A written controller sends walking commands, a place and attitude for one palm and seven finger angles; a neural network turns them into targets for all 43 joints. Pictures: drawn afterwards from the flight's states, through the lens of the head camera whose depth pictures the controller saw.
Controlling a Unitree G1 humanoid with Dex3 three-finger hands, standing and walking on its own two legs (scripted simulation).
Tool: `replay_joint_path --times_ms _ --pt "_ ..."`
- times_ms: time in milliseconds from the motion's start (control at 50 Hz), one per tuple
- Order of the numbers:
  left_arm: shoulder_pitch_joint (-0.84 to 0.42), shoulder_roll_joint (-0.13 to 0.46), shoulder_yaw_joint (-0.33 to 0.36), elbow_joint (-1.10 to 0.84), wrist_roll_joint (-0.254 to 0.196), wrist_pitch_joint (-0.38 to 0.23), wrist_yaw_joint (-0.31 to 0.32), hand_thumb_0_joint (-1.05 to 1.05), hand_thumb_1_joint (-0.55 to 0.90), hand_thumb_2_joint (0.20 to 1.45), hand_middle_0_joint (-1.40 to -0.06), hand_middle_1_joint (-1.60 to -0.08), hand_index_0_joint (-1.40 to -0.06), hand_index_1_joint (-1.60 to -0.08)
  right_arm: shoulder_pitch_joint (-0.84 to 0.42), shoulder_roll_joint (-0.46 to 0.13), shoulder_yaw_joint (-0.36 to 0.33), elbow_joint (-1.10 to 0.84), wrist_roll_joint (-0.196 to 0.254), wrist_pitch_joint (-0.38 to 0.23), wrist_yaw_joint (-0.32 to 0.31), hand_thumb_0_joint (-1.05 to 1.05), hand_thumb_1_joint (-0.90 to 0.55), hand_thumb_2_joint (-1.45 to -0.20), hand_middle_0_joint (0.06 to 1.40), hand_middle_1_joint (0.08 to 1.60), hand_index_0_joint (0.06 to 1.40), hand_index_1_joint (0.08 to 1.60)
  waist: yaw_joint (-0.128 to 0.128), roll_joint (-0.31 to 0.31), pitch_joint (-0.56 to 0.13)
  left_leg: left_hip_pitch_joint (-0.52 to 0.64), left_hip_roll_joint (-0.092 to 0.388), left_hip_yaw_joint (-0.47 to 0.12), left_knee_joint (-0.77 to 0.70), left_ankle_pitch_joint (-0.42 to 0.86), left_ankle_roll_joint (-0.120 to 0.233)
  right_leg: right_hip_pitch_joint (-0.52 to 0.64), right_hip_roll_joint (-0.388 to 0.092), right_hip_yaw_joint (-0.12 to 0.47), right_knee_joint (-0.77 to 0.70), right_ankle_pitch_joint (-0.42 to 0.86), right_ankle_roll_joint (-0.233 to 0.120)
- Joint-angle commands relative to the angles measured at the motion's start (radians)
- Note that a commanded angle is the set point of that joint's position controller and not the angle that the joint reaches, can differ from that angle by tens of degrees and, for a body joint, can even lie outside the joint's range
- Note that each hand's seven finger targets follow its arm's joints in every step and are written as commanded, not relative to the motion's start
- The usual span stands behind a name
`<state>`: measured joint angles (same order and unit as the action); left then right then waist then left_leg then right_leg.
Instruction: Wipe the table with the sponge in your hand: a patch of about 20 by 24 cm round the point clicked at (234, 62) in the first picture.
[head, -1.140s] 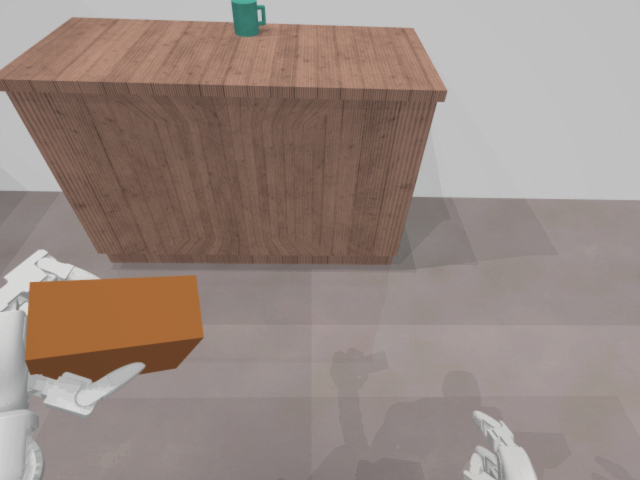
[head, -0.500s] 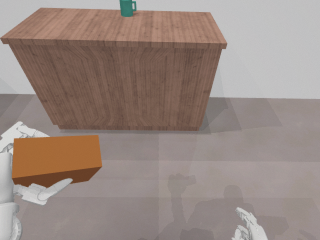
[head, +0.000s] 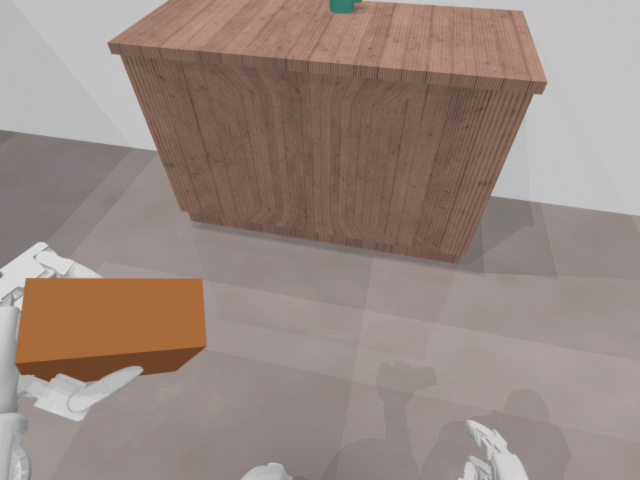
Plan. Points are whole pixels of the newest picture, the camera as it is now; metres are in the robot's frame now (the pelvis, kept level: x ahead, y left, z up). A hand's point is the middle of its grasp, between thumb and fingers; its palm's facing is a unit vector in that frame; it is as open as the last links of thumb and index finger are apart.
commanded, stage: walk to a spot facing it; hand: left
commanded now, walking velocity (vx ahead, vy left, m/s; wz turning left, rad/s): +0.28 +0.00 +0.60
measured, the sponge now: (141, 332) +0.23 +0.18 +0.15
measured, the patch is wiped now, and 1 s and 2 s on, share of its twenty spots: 0.00 0.00 0.00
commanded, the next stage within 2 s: none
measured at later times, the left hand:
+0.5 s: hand out of the picture +0.18 +0.31 +0.18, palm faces +0.63 -0.68 -0.37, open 10.3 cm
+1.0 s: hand (34, 292) +0.24 +0.28 +0.18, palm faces +0.67 -0.55 -0.51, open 10.3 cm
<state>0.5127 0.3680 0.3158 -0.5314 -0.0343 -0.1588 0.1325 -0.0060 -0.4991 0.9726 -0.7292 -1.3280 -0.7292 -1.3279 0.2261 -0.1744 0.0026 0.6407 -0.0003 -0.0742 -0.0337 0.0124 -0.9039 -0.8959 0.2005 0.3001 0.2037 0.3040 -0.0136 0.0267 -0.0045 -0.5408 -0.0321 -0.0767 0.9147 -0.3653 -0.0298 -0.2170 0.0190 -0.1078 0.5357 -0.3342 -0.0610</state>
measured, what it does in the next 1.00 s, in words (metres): walks ahead, turning left: left foot, then right foot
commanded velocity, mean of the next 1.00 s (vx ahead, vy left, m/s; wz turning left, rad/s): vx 0.34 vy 0.00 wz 0.42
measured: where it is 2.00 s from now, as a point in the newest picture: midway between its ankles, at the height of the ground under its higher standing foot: (298, 424)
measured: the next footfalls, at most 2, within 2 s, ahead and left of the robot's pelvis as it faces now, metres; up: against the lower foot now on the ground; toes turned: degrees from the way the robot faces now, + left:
left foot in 0.36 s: +0.06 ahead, +0.16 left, +0.00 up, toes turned +23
right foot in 0.76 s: +0.21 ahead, -0.09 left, +0.00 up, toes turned +13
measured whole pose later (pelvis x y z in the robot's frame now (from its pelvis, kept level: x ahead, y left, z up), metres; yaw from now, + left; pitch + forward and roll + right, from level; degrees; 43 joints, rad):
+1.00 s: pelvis +0.15 -0.02 +0.01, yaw +28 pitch -1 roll +3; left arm 0.50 0.38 0.35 -0.51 0.00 -0.22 0.14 -0.01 -0.50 0.98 -0.73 -1.33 -0.73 -1.33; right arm 0.20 -0.27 -0.05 0.62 0.00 -0.05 -0.06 0.01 -0.91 -0.90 0.20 0.30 0.20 0.30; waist -0.03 0.00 0.08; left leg -0.58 0.08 0.07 1.12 -0.30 -0.04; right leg -0.16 -0.10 -0.24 0.50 -0.32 -0.04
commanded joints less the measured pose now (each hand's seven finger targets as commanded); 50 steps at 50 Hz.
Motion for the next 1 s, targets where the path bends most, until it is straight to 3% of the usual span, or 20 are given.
replay_joint_path --times_ms 0,40,220,280,300,320,340,360,380,420,480,560,680,700,720,740,760,780,880,980 --pt "-0.009 0.18 0.168 -0.054 0.008 -0.061 0.024 0.0 0.1 1.3 -1.2 -1.6 -1.2 -1.6 -0.101 -0.107 -0.034 -0.149 -0.012 -0.016 -0.029 0.0 -0.9 -0.9 0.2 0.3 0.2 0.3 0.005 -0.093 -0.026 -0.221 0.081 0.077 0.333 0.026 -0.021 0.137 -0.349 0.193 -0.208 0.442 -0.046" --pt "-0.09 0.171 0.135 -0.065 0.016 -0.075 0.019 0.0 0.1 1.3 -1.2 -1.6 -1.2 -1.6 -0.123 -0.106 -0.03 -0.158 -0.008 -0.006 -0.04 0.0 -0.9 -0.9 0.2 0.3 0.2 0.3 0.007 -0.126 0.007 -0.189 0.091 0.125 0.27 0.039 -0.015 0.127 -0.339 0.103 -0.221 0.505 -0.024" --pt "-0.157 0.165 0.129 -0.245 0.008 -0.078 0.071 0.0 0.1 1.3 -1.2 -1.6 -1.2 -1.6 -0.086 -0.111 -0.046 -0.223 -0.019 -0.038 -0.045 0.0 -0.9 -0.9 0.2 0.3 0.2 0.3 0.061 -0.203 -0.069 0.022 0.076 0.295 -0.188 -0.018 0.027 0.214 -0.374 0.032 -0.133 0.582 -0.066" --pt "-0.145 0.16 0.126 -0.243 -0.002 -0.059 0.085 0.0 0.1 1.3 -1.2 -1.6 -1.2 -1.6 -0.055 -0.106 -0.049 -0.238 -0.013 -0.032 -0.05 0.0 -0.9 -0.9 0.2 0.3 0.2 0.3 0.015 -0.181 -0.162 0.287 -0.015 0.365 -0.373 0.034 0.045 0.137 -0.331 -0.051 0.126 0.67 -0.019" --pt "-0.175 0.157 0.118 -0.261 -0.005 -0.064 0.088 0.0 0.1 1.3 -1.2 -1.6 -1.2 -1.6 -0.036 -0.116 -0.053 -0.239 -0.01 -0.029 -0.053 0.0 -0.9 -0.9 0.2 0.3 0.2 0.3 -0.024 -0.11 -0.215 0.479 0.003 0.325 -0.431 0.091 0.064 0.019 -0.304 -0.083 0.325 0.608 0.023" --pt "-0.19 0.145 0.111 -0.285 -0.001 -0.081 0.089 0.0 0.1 1.3 -1.2 -1.6 -1.2 -1.6 -0.05 -0.136 -0.055 -0.241 -0.008 -0.026 -0.054 0.0 -0.9 -0.9 0.2 0.3 0.2 0.3 -0.038 0.102 -0.232 0.668 0.161 0.08 -0.478 0.143 0.141 -0.216 -0.221 -0.099 0.571 0.226 0.075" --pt "-0.162 0.124 0.086 -0.305 -0.002 -0.099 0.086 0.0 0.1 1.3 -1.2 -1.6 -1.2 -1.6 -0.048 -0.153 -0.051 -0.242 -0.009 -0.043 -0.041 0.0 -0.9 -0.9 0.2 0.3 0.2 0.3 -0.014 0.344 -0.227 0.768 0.457 -0.416 -0.539 0.442 0.291 -0.468 -0.085 -0.034 0.789 -0.275 0.114" --pt "-0.212 0.193 0.125 -0.298 0.022 -0.111 0.086 0.0 0.1 1.3 -1.2 -1.6 -1.2 -1.6 -0.046 -0.13 -0.035 -0.233 -0.001 -0.051 -0.028 0.0 -0.9 -0.9 0.2 0.3 0.2 0.3 -0.023 0.204 -0.153 0.701 0.514 -0.531 -0.577 0.482 0.356 -0.531 -0.09 0.083 0.9 -0.288 0.089" --pt "-0.224 0.21 0.143 -0.198 0.031 -0.1 0.057 0.0 0.1 1.3 -1.2 -1.6 -1.2 -1.6 -0.074 -0.154 -0.046 -0.206 0.008 -0.048 -0.015 0.0 -0.9 -0.9 0.2 0.3 0.2 0.3 -0.009 0.087 -0.102 0.547 0.496 -0.442 -0.605 0.261 0.328 -0.532 -0.152 0.136 0.875 -0.22 0.089" --pt "-0.176 0.198 0.163 -0.237 0.027 -0.087 0.047 0.0 0.1 1.3 -1.2 -1.6 -1.2 -1.6 -0.088 -0.147 -0.062 -0.201 0.017 -0.032 -0.019 0.0 -0.9 -0.9 0.2 0.3 0.2 0.3 0.002 0.136 -0.021 0.351 0.402 -0.286 -0.646 -0.02 0.287 -0.483 -0.179 0.117 0.798 -0.132 0.109" --pt "-0.113 0.156 0.149 -0.3 0.015 -0.107 0.039 0.0 0.1 1.3 -1.2 -1.6 -1.2 -1.6 -0.095 -0.121 -0.046 -0.184 0.017 -0.055 -0.018 0.0 -0.9 -0.9 0.2 0.3 0.2 0.3 0.023 0.206 -0.001 0.218 0.297 -0.094 -0.691 -0.14 0.219 -0.367 -0.163 0.046 0.644 -0.018 0.116" --pt "-0.128 0.113 0.112 -0.243 0.013 -0.114 0.031 0.0 0.1 1.3 -1.2 -1.6 -1.2 -1.6 -0.081 -0.122 -0.036 -0.168 0.007 -0.089 -0.021 0.0 -0.9 -0.9 0.2 0.3 0.2 0.3 0.016 0.246 0.006 0.167 0.273 -0.033 -0.732 -0.185 0.194 -0.223 -0.133 -0.028 0.401 0.005 0.13" --pt "-0.218 0.094 0.076 -0.054 0.026 -0.092 0.027 0.0 0.1 1.3 -1.2 -1.6 -1.2 -1.6 -0.071 -0.127 -0.031 -0.131 -0.002 -0.082 -0.051 0.0 -0.9 -0.9 0.2 0.3 0.2 0.3 0.034 0.17 -0.006 0.173 0.241 0.002 -0.538 -0.242 0.168 -0.002 -0.041 -0.109 0.039 -0.064 0.131" --pt "-0.235 0.104 0.074 -0.054 0.03 -0.082 0.029 0.0 0.1 1.3 -1.2 -1.6 -1.2 -1.6 -0.077 -0.119 -0.027 -0.13 -0.002 -0.076 -0.05 0.0 -0.9 -0.9 0.2 0.3 0.2 0.3 0.036 0.099 -0.026 0.142 0.209 0.027 -0.407 -0.212 0.145 0.08 -0.061 -0.065 -0.054 -0.072 0.119" --pt "-0.255 0.121 0.078 -0.063 0.035 -0.073 0.029 0.0 0.1 1.3 -1.2 -1.6 -1.2 -1.6 -0.074 -0.098 -0.025 -0.131 0.002 -0.07 -0.048 0.0 -0.9 -0.9 0.2 0.3 0.2 0.3 0.038 -0.084 -0.059 0.053 0.136 0.101 -0.149 -0.174 0.114 0.162 -0.191 0.11 -0.18 -0.151 0.067" --pt "-0.249 0.179 0.106 -0.064 0.039 -0.056 0.035 0.0 0.1 1.3 -1.2 -1.6 -1.2 -1.6 -0.1 -0.08 -0.024 -0.147 0.004 -0.064 -0.043 0.0 -0.9 -0.9 0.2 0.3 0.2 0.3 0.059 -0.396 -0.067 -0.174 0.019 0.15 0.203 -0.233 0.066 0.263 -0.442 0.535 -0.3 -0.196 -0.049" --pt "-0.288 0.201 0.111 -0.117 0.022 -0.06 0.037 0.0 0.1 1.3 -1.2 -1.6 -1.2 -1.6 -0.17 -0.121 -0.025 -0.166 -0.004 -0.074 -0.045 0.0 -0.9 -0.9 0.2 0.3 0.2 0.3 0.063 -0.302 -0.024 -0.256 0.033 0.048 0.367 -0.192 0.043 0.241 -0.535 0.646 -0.343 -0.1 -0.093" --pt "-0.319 0.198 0.12 -0.155 0.027 -0.082 0.04 0.0 0.1 1.3 -1.2 -1.6 -1.2 -1.6 -0.132 -0.119 -0.032 -0.142 -0.011 -0.078 -0.041 0.0 -0.9 -0.9 0.2 0.3 0.2 0.3 0.032 -0.189 -0.047 -0.238 0.088 0.017 0.405 -0.103 0.031 0.222 -0.523 0.56 -0.319 -0.094 -0.102" --pt "-0.144 0.236 0.21 -0.219 0.022 -0.124 0.033 0.0 0.1 1.3 -1.2 -1.6 -1.2 -1.6 -0.145 -0.124 -0.043 -0.149 -0.004 -0.027 -0.03 0.0 -0.9 -0.9 0.2 0.3 0.2 0.3 0.018 -0.138 -0.015 -0.191 0.132 0.084 0.362 0.046 -0.01 0.174 -0.395 0.145 -0.258 0.243 -0.057" --pt "-0.042 0.194 0.218 -0.171 0.005 -0.124 0.05 0.0 0.1 1.3 -1.2 -1.6 -1.2 -1.6 -0.107 -0.115 -0.06 -0.197 -0.001 -0.011 -0.024 0.0 -0.9 -0.9 0.2 0.3 0.2 0.3 0.036 -0.155 -0.038 -0.085 0.136 0.208 -0.024 0.087 0.002 0.215 -0.371 0.027 -0.214 0.457 -0.062"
